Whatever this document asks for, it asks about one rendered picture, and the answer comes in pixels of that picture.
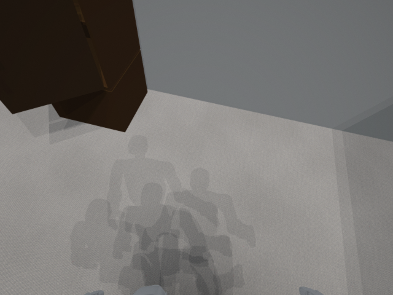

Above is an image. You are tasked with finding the cupboard door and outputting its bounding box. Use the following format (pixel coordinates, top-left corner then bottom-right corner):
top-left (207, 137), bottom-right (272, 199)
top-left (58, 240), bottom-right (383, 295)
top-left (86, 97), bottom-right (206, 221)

top-left (0, 0), bottom-right (104, 114)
